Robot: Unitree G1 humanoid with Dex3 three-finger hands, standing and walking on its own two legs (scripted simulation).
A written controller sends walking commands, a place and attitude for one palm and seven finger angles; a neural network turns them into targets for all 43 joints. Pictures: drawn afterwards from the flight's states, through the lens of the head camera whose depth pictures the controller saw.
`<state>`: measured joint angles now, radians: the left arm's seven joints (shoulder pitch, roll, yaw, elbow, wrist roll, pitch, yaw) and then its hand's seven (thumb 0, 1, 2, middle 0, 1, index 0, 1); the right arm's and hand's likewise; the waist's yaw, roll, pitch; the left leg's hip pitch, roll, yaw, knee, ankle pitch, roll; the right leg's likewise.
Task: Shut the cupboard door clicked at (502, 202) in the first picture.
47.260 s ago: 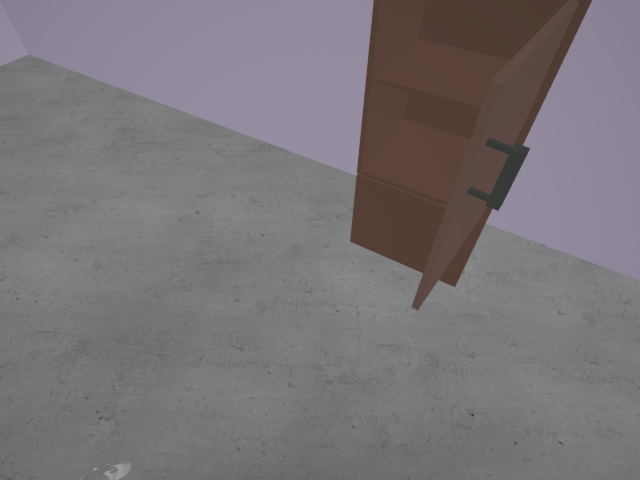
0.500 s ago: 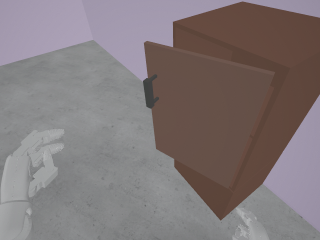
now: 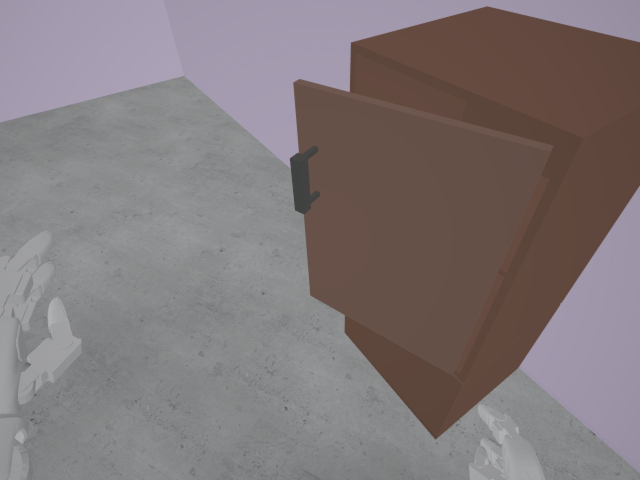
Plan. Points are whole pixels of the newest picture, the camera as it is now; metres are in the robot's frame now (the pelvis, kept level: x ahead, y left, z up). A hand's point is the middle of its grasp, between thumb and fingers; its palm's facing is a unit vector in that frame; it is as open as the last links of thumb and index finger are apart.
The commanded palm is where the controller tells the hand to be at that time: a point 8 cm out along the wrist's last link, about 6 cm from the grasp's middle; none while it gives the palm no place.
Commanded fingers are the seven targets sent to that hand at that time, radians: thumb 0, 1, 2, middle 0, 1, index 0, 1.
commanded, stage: step back with the hand held close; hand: left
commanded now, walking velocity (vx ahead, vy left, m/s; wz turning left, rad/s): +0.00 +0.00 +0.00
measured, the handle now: (307, 179) +0.63 +0.10 +0.05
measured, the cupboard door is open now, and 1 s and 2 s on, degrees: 20 20 20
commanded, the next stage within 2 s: stop stepping back and stand still in 1.36 s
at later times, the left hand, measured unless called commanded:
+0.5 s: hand (52, 353) +0.18 +0.28 +0.15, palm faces +0.36 -0.78 -0.51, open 7.4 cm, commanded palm +0.12 +0.32 +0.17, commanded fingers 0.00 0.90 0.90 -0.20 -0.30 -0.20 -0.30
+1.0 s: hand out of the picture +0.11 +0.29 +0.16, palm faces +0.46 -0.78 -0.42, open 7.4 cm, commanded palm +0.04 +0.32 +0.17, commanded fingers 0.00 0.90 0.90 -0.20 -0.30 -0.20 -0.30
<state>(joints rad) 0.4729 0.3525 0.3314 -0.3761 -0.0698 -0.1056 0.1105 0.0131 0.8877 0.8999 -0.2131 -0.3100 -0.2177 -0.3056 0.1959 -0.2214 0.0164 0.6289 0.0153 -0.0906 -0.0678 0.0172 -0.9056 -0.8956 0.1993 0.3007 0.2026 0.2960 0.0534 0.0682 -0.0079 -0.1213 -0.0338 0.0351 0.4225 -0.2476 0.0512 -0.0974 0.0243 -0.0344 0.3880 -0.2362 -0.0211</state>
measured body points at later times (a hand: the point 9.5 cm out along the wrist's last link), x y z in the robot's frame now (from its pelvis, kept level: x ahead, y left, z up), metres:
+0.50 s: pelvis -0.03 +0.02 -0.01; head -0.03 +0.02 +0.44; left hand +0.16 +0.32 +0.18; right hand +0.14 -0.24 -0.09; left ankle -0.01 +0.08 -0.74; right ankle -0.01 -0.11 -0.74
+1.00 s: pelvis -0.10 +0.02 -0.03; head -0.10 +0.04 +0.42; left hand +0.08 +0.32 +0.18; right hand +0.05 -0.22 -0.11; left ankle -0.01 +0.08 -0.74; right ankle -0.01 -0.11 -0.74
